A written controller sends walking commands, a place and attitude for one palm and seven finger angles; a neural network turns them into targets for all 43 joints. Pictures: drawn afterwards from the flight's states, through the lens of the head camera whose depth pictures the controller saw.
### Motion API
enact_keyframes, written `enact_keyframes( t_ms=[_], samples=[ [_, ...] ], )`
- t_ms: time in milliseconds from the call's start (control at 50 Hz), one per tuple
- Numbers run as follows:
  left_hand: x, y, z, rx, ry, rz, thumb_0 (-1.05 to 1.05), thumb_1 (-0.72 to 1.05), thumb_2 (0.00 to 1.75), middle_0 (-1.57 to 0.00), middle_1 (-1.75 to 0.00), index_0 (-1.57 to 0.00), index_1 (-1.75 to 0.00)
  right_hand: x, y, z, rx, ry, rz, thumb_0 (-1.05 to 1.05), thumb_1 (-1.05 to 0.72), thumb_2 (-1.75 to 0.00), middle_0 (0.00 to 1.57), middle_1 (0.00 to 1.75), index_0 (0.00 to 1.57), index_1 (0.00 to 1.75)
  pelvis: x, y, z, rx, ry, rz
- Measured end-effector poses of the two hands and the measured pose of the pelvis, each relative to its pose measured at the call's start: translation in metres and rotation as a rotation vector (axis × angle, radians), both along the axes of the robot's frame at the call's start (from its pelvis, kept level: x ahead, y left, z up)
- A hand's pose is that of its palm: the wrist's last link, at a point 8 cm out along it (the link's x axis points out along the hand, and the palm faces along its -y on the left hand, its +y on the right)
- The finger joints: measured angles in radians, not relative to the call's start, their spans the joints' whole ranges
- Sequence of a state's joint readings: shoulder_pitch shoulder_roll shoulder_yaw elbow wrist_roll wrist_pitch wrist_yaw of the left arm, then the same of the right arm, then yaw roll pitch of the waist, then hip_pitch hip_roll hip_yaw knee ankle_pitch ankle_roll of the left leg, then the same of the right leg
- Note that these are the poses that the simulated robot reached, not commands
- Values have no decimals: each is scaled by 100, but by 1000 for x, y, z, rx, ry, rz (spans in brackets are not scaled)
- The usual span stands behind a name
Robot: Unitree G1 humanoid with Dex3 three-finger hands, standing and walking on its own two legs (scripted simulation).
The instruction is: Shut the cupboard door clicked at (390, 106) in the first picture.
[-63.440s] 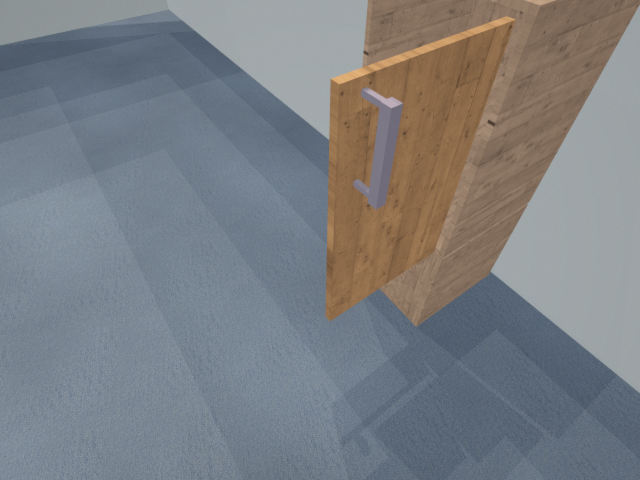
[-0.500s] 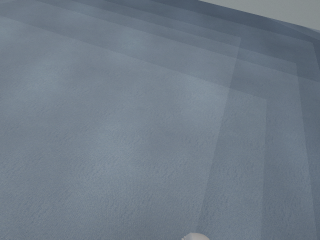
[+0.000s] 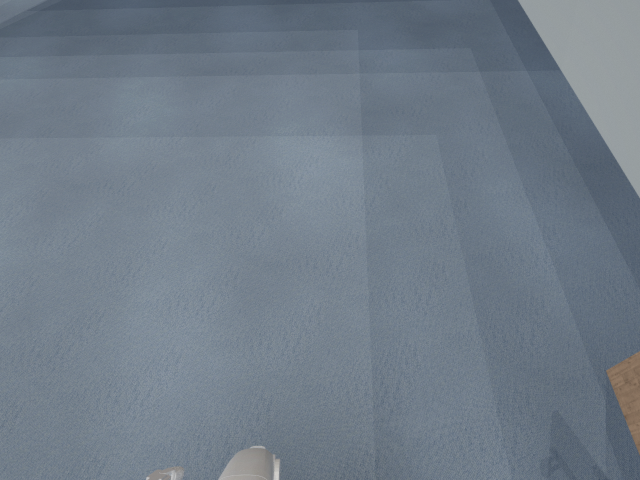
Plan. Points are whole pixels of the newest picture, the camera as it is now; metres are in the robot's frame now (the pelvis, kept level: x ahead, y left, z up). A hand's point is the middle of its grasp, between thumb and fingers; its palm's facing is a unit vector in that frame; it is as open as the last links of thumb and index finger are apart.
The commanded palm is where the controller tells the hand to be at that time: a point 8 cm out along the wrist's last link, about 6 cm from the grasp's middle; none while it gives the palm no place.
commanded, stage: turn to face it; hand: left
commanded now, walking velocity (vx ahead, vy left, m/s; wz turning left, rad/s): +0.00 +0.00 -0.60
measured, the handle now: out of the picture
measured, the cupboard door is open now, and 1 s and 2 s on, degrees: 25 25 25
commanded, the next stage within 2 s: take the last steps up to it in 1.84 s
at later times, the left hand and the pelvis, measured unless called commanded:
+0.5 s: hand (169, 464) +0.16 +0.24 -0.17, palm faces -0.26 -0.94 -0.21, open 7.4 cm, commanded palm none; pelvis +0.03 +0.05 +0.00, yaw -18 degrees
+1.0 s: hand (252, 417) +0.23 +0.13 -0.17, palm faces -0.56 -0.80 -0.22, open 7.4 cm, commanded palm none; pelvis +0.05 +0.01 +0.00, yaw -35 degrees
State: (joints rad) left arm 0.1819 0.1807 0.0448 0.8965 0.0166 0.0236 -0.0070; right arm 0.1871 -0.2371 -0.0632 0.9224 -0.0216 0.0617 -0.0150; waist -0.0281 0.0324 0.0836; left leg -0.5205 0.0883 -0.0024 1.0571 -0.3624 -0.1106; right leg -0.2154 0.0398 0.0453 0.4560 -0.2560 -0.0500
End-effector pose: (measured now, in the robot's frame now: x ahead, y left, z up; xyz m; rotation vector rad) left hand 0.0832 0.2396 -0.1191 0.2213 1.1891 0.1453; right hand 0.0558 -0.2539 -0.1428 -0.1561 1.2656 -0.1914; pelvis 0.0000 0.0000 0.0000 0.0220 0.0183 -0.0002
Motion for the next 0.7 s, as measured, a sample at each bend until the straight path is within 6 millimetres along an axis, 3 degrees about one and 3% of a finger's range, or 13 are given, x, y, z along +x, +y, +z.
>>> enact_keyframes(
  t_ms=[80,180,280,380,480,560,700],
  samples=[
    [-5,6,-8,-17,35,-4,1,90,90,-20,-30,-21,-30,23,8,6,-15,-55,-9,1,-91,-90,20,30,20,30,6,8,-1,-8,4,-43],
    [-8,29,-24,-29,96,-15,1,90,90,-20,-30,-21,-30,48,23,17,-53,-133,-28,1,-91,-90,20,30,20,30,14,28,-6,-20,12,-105],
    [8,56,-40,-33,132,-53,1,90,90,-20,-30,-20,-30,47,38,26,-104,-169,-42,0,-91,-90,21,30,20,30,20,46,-12,-37,4,-176],
    [40,64,-31,-36,118,-131,1,91,90,-20,-30,-20,-30,17,46,36,-117,-121,-102,0,-90,-90,21,30,20,30,23,52,-2,-67,0,-238],
    [77,53,-22,-30,88,-222,1,91,90,-19,-30,-20,-30,-24,46,32,-104,-60,-206,0,-90,-90,21,30,20,30,26,52,2,-76,4,-304],
    [109,28,-17,-20,51,-316,1,91,90,-19,-30,-20,-30,-64,41,22,-81,-5,-303,0,-90,-90,21,30,20,30,27,44,-1,-69,3,-360],
    [157,-39,-12,15,-68,-483,1,91,90,-19,-30,-20,-30,-132,20,-16,-28,85,-467,1,-90,-90,21,30,20,30,25,15,-21,-39,-1,-456]
  ],
)
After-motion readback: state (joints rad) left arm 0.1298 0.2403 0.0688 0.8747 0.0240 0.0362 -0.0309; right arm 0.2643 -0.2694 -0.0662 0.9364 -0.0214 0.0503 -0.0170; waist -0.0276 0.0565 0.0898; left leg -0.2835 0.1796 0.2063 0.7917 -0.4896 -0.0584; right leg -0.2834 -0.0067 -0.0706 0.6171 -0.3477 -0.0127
